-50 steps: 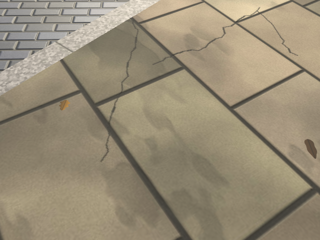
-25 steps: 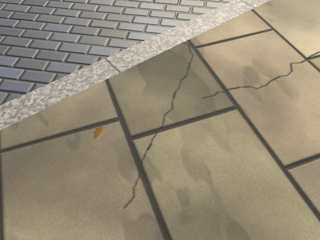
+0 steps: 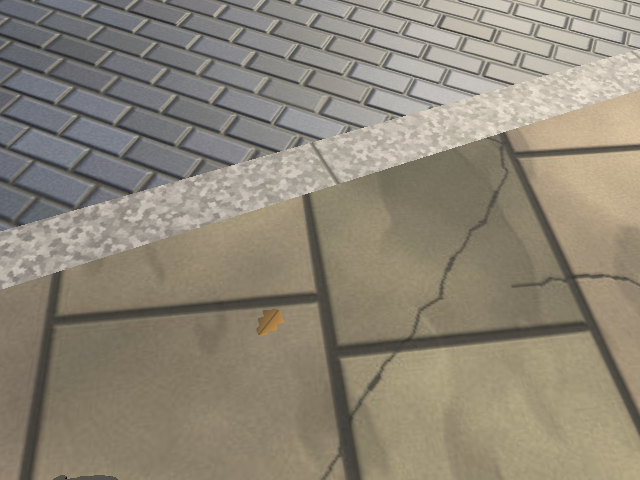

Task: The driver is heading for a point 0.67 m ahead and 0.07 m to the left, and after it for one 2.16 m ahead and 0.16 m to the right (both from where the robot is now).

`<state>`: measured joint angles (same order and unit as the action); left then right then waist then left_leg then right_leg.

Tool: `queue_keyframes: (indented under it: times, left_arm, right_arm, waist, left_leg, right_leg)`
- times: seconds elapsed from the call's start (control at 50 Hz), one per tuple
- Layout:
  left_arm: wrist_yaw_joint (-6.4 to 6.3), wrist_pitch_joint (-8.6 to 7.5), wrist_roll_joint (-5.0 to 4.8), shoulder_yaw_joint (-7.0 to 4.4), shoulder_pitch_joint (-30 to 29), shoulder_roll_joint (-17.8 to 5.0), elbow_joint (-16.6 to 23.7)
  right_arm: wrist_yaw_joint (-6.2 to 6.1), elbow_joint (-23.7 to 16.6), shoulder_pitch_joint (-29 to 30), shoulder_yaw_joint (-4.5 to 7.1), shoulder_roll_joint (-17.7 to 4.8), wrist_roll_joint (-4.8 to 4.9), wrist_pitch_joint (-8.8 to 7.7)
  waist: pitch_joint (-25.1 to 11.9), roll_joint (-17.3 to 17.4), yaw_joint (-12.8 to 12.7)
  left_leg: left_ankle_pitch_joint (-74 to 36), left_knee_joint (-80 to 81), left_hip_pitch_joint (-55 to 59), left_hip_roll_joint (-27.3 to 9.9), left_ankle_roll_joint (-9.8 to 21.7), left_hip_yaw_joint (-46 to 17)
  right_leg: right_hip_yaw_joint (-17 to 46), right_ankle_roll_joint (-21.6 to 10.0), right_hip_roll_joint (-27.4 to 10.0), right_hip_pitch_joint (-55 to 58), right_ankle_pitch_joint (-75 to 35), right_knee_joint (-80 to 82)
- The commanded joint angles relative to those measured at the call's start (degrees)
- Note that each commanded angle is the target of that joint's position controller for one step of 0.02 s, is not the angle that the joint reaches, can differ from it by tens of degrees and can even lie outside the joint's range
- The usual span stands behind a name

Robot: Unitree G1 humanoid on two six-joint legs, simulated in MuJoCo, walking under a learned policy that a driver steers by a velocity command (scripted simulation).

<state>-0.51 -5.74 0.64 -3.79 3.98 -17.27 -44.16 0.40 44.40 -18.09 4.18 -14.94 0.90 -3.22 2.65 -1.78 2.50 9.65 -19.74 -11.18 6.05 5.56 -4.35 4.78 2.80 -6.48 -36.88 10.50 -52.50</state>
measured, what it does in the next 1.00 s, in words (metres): walks ahead, turning left: right foot, then left foot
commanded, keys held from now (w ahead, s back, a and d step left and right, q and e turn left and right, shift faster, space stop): w+q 0.72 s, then w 0.06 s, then w+e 0.02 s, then e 0.20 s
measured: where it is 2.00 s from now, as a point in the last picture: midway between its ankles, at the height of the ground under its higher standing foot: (215, 400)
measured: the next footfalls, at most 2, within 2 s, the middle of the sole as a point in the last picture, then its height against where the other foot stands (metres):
right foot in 0.24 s outside the picture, level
left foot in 0.76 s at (205, 458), level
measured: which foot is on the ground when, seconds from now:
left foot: down 0.00-0.24, up 0.26-0.74, down 0.76-1.00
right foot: up 0.00-0.22, down 0.24-0.76, up 0.78-1.00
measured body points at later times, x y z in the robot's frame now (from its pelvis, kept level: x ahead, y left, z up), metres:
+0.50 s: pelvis +0.28 -0.04 +0.00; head +0.31 -0.03 +0.45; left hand +0.25 +0.25 -0.12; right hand +0.51 -0.26 -0.10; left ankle +0.30 +0.13 -0.67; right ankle +0.29 -0.15 -0.75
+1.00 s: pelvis +0.50 +0.12 +0.00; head +0.52 +0.15 +0.44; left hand +0.48 +0.43 -0.12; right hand +0.72 -0.07 -0.10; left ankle +0.47 +0.18 -0.75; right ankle +0.63 +0.00 -0.67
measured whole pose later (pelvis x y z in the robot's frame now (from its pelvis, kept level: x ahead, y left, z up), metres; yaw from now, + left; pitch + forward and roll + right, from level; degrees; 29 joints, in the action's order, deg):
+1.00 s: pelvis +0.50 +0.12 +0.00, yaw +27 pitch +1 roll +0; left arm -0.1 -3.1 -0.9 -3.1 9.7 -18.1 -45.9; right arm 0.9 41.1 -13.7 3.0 -14.5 -1.1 -3.8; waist 3.7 -2.7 0.6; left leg 9.7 -19.8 -11.3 3.7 5.0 3.9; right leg 2.2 2.6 -5.8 -36.4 14.9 -59.4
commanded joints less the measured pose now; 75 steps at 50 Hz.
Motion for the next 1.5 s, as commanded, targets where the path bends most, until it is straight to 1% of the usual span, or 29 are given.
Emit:
queue_keyframes:
  times: [0.02, 0.14, 0.22, 0.24, 0.26, 0.28, 0.3, 0.32, 0.36, 0.44, 0.66, 0.7, 0.74, 0.76, 0.78, 0.8, 0.82, 0.88, 0.96, 1.04, 1.16, 1.24, 1.26, 1.28, 1.3, 1.32, 1.36, 1.42, 1.5]
  left_arm:
    - [0.14, -0.29, -0.04, -0.32, -3.4, -2.3, 4.2]
    - [1.75, -1.65, -1.04, -0.53, -9.4, -4.3, 7.1]
    - [1.64, -2.82, -0.72, -2.25, 1.2, -7.6, 4.9]
    - [1.20, -2.98, 0.30, -3.05, 9.4, -10.2, 4.0]
    - [1.00, -2.30, 1.11, -4.30, 16.5, -15.0, 2.5]
    - [1.44, -1.86, -0.62, -3.52, 16.5, -11.1, 2.1]
    - [1.23, -1.43, -1.00, -2.28, 13.5, -6.4, 3.2]
    - [1.05, -0.82, -0.55, -1.69, 10.5, -5.0, 3.7]
    - [0.88, -0.55, 0.12, -0.89, 7.6, -3.2, 3.0]
    - [0.87, -1.36, -0.47, -1.63, 7.9, -5.1, 1.3]
    - [0.31, 1.06, -1.94, -3.01, 12.6, -10.4, -1.9]
    - [0.03, 1.80, -2.50, -3.53, 12.3, -12.2, -1.9]
    - [-0.37, 2.58, -2.95, -3.44, 11.7, -12.4, -1.8]
    - [-0.52, 2.34, -1.71, -2.29, 12.7, -9.9, -1.3]
    - [0.52, 1.01, 0.76, 0.74, 18.8, -1.1, 1.9]
    - [1.40, -0.90, -1.63, 0.24, 15.1, -5.7, 0.9]
    - [1.63, -1.43, -4.04, -0.77, 9.0, -9.0, 2.4]
    - [0.79, -0.06, -1.80, -0.77, 10.1, -8.1, 0.5]
    - [0.21, 3.03, -1.56, -0.32, 13.7, -4.4, -1.5]
    - [0.77, 2.98, -1.15, 0.24, 8.5, -2.7, 0.2]
    - [3.14, 3.28, -0.98, -0.44, 3.5, -3.8, 4.7]
    - [3.65, 3.00, -0.77, -2.18, 11.7, -6.3, 4.6]
    - [2.46, 2.94, -0.31, -3.78, 15.8, -11.9, 4.8]
    - [1.66, 3.19, 0.66, -4.59, 16.0, -17.0, 5.7]
    - [1.61, 3.44, 0.52, -3.39, 16.0, -12.3, 6.9]
    - [1.47, 3.58, -0.07, -3.01, 11.7, -10.5, 8.2]
    - [0.66, 4.81, -1.90, -2.10, 6.5, -7.2, 9.1]
    - [-0.24, 6.13, -0.61, -2.67, 4.9, -8.4, 10.3]
    - [-1.33, 6.88, -1.04, -3.57, 5.3, -10.1, 10.9]
  right_arm:
    - [-1.21, -4.1, 0.4, 2.63, -10.3, 0.34, -0.59]
    - [-1.70, -2.8, -3.5, 2.52, -9.9, 0.66, 0.33]
    - [-1.90, -3.9, -1.0, 2.10, -8.6, 0.31, 0.95]
    - [-1.56, -5.2, -0.3, 0.93, -5.7, -0.37, 0.76]
    - [-1.54, -6.5, -8.2, -0.21, -1.8, 0.78, 0.25]
    - [-1.62, -6.0, -9.8, 0.08, -6.2, 1.56, 0.01]
    - [-1.58, -5.9, -4.5, 1.27, -10.6, 1.56, 0.31]
    - [-1.62, -6.7, -0.3, 1.47, -11.0, 0.89, 0.65]
    - [-1.13, -7.9, 2.3, 1.71, -9.2, 0.26, 0.94]
    - [-0.59, -9.7, 3.3, 0.90, -5.3, 0.63, 2.04]
    - [2.63, -15.0, 17.6, 0.07, -4.2, 0.63, 1.27]
    - [2.84, -15.4, 15.6, 1.03, -6.1, 0.26, 1.58]
    - [2.34, -12.4, 2.8, 3.47, -10.0, 0.21, 1.98]
    - [1.21, -9.7, -7.2, 5.20, -13.6, 0.38, 2.45]
    - [0.63, -10.0, -5.3, 5.68, -20.4, 0.67, 1.89]
    - [0.88, -11.0, -8.1, 3.95, -14.9, 0.28, 1.11]
    - [1.23, -10.3, -4.9, 2.89, -12.2, -0.73, 0.35]
    - [1.06, -10.4, 5.3, 0.98, -7.2, -1.42, -0.58]
    - [0.31, -7.7, 7.9, 1.03, -7.7, -2.18, -2.10]
    - [-1.18, -6.0, 9.3, 0.81, -7.6, -2.43, -1.45]
    - [-2.46, -3.4, 7.4, 1.59, -9.4, -1.08, 1.75]
    - [-3.61, -3.8, 8.7, 1.83, -9.3, 0.31, 3.32]
    - [-3.58, -4.8, 7.5, 1.52, -8.7, -1.04, 2.78]
    - [-2.70, -6.7, 4.0, -0.07, -3.7, -3.32, 2.23]
    - [-1.63, -5.6, 6.0, 0.20, -6.7, -2.28, 1.82]
    - [-1.23, -6.4, 8.9, 0.60, -8.1, -0.35, 1.96]
    - [-2.18, -6.1, 11.1, 0.93, -8.2, -1.22, 3.02]
    - [-2.51, -5.8, 9.4, 0.54, -5.9, -1.05, 3.79]
    - [-2.55, -5.0, 9.3, 0.24, -5.5, -0.93, 3.46]
  waist:
    - [-3.1, 5.5, -0.3]
    - [-2.1, 7.5, 1.8]
    - [-6.2, 9.4, -4.3]
    - [-13.9, 5.6, -8.1]
    - [-22.4, -11.1, -5.9]
    - [-21.6, -14.6, -5.8]
    - [-13.2, -7.4, -7.2]
    - [-8.1, -3.2, -6.8]
    - [-2.8, -3.3, -4.4]
    - [-1.6, -3.6, -3.3]
    - [1.8, -1.9, -7.1]
    - [-0.3, -3.4, -4.7]
    - [-7.6, -2.8, 3.1]
    - [-12.8, 1.7, 7.5]
    - [-17.9, 18.1, -0.3]
    - [-26.4, 11.6, 4.2]
    - [-16.8, 8.1, 4.8]
    - [-7.8, 4.5, -2.1]
    - [-6.1, 4.7, -5.1]
    - [-4.9, 6.2, -3.2]
    - [-4.2, 5.9, -0.8]
    - [-7.8, 4.3, -5.5]
    - [-12.3, -3.7, -6.6]
    - [-18.0, -15.7, -3.0]
    - [-25.2, -8.5, -6.4]
    - [-19.7, -5.2, -5.6]
    - [-11.0, 0.8, -3.5]
    - [-9.1, -4.4, -1.6]
    - [-11.8, -5.8, -2.6]
  left_leg:
    - [-12.6, 6.5, -1.2, -11.1, 8.1, -9.5]
    - [-5.8, 1.3, 3.4, -13.3, 6.1, -16.1]
    - [-13.6, -9.9, 4.4, -11.5, 3.3, -18.6]
    - [-9.6, -23.6, -1.7, -8.2, 1.3, -14.9]
    - [14.8, -43.5, -22.1, 0.6, -3.3, -7.1]
    - [24.5, -53.1, -31.9, -2.7, -4.0, -6.9]
    - [19.4, -56.3, -34.7, -5.6, -4.4, -6.9]
    - [14.9, -55.7, -33.4, -7.8, -4.7, -4.5]
    - [10.1, -50.7, -29.7, -11.0, -4.7, -3.8]
    - [6.6, -44.3, -29.1, -13.0, -5.4, -1.7]
    - [-6.7, -17.8, -26.5, -10.6, -2.9, 5.9]
    - [-0.6, -16.5, -21.2, -7.4, -0.7, 8.8]
    - [-1.6, -11.9, -2.5, -2.6, 2.9, 10.8]
    - [-3.2, -11.2, 15.7, -6.3, 5.6, 3.0]
    - [3.0, -7.7, 34.2, -22.7, 15.7, -28.9]
    - [10.4, 1.2, 35.7, -27.5, 18.1, -41.6]
    - [-0.5, 1.7, 28.8, -26.3, 14.9, -31.5]
    - [-29.4, 1.3, 6.9, -20.6, 9.9, -10.5]
    - [-38.9, 5.8, -1.2, -18.7, 9.0, 0.6]
    - [-36.3, 6.4, 0.3, -15.8, 6.0, 9.1]
    - [-35.3, 0.2, 10.5, -20.6, 5.6, 8.5]
    - [-40.5, -18.3, 8.5, -17.4, 0.6, 11.4]
    - [-25.3, -32.2, -0.7, -12.0, -3.8, 13.1]
    - [27.6, -51.7, -21.0, -0.3, -8.4, 10.1]
    - [29.7, -57.6, -23.2, -1.5, -7.9, -2.1]
    - [26.0, -58.1, -26.2, -3.7, -7.4, -2.5]
    - [20.0, -49.9, -26.2, -6.8, -7.9, -1.5]
    - [16.2, -37.5, -18.6, -5.1, -9.3, 0.6]
    - [10.8, -27.8, -13.7, -4.3, -10.4, -0.1]
  right_leg:
    - [-2.0, 1.2, 3.1, 3.1, -10.7, 12.1]
    - [-0.4, -0.6, 6.1, 7.0, -13.8, 24.6]
    - [-1.5, -4.8, 6.3, 21.9, -8.2, 28.8]
    - [5.0, -8.3, -1.3, 36.5, -6.6, 26.7]
    - [29.2, -17.6, -15.0, 58.0, 2.3, 29.4]
    - [41.7, -19.2, -18.8, 58.8, 15.2, 34.1]
    - [33.2, -16.3, -16.2, 51.6, 18.0, 35.4]
    - [24.4, -14.1, -13.5, 43.9, 12.5, 36.0]
    - [13.9, -12.6, -9.3, 33.4, 2.2, 39.0]
    - [4.1, -14.0, -8.6, 29.7, -6.6, 43.4]
    - [-12.4, -10.5, -9.6, 39.5, -19.6, 41.4]
    - [-14.5, -9.4, -9.9, 41.8, -37.0, 34.9]
    - [-17.3, -7.5, -8.0, 37.9, -47.9, 16.9]
    - [-17.2, -5.3, -6.0, 24.5, -33.5, 0.9]
    - [-13.6, -1.9, 4.5, -1.3, 21.2, -20.1]
    - [-1.2, -2.5, 5.5, -6.1, 23.8, -26.9]
    - [-1.4, -3.1, 3.2, -9.5, 19.1, -27.3]
    - [-1.4, -2.3, -2.1, 1.3, 11.6, -17.4]
    - [-1.4, 0.2, -0.1, 6.9, 4.5, -9.8]
    - [-3.0, 0.6, 1.2, 8.1, -9.7, 5.6]
    - [-5.4, -1.6, 2.5, 4.0, -4.4, 14.0]
    - [-8.3, -6.5, 7.3, 16.6, -9.1, 25.0]
    - [3.5, -10.7, 0.2, 28.8, -35.7, 26.1]
    - [25.9, -24.5, -14.5, 44.8, -55.9, 25.3]
    - [28.4, -26.4, -14.3, 46.6, -46.0, 27.8]
    - [22.8, -23.9, -12.3, 42.1, -37.5, 28.8]
    - [16.8, -18.8, -7.9, 30.9, -22.4, 31.7]
    - [13.7, -16.9, -3.2, 22.6, -17.2, 33.8]
    - [14.7, -15.8, -2.2, 21.7, -11.5, 33.1]
Velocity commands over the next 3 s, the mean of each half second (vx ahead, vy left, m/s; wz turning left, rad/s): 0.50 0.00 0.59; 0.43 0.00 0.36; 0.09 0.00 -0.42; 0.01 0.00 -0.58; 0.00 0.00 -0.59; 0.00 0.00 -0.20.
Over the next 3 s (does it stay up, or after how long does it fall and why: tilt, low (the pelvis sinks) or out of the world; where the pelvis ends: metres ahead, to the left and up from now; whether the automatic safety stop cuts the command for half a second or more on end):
stays up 0.62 0.17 -0.01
